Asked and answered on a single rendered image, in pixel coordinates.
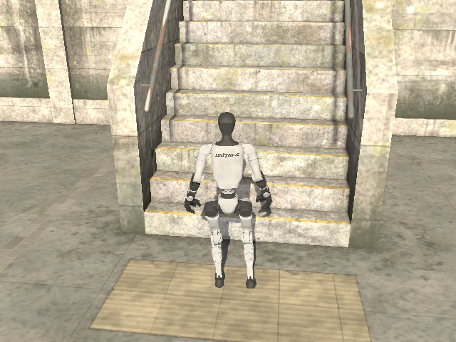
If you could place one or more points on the right robot hand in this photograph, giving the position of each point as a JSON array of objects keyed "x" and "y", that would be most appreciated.
[{"x": 262, "y": 198}]

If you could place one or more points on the right robot upper arm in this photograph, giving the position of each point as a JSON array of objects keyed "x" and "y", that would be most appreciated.
[{"x": 253, "y": 161}]

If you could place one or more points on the robot thigh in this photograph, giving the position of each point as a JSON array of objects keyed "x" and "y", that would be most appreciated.
[
  {"x": 211, "y": 211},
  {"x": 245, "y": 213}
]

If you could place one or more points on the right robot thigh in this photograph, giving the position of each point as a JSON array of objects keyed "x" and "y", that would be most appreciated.
[{"x": 245, "y": 213}]

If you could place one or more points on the left robot forearm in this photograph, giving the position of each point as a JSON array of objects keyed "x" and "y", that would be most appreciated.
[{"x": 192, "y": 191}]

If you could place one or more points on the left robot upper arm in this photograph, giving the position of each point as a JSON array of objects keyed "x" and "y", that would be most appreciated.
[{"x": 204, "y": 151}]

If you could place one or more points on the left robot hand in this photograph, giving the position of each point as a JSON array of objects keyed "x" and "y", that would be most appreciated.
[{"x": 193, "y": 203}]

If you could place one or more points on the right robot forearm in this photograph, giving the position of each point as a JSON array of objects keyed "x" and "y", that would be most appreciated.
[{"x": 263, "y": 186}]

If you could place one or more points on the left robot thigh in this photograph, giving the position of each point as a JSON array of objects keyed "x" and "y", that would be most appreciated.
[{"x": 211, "y": 211}]

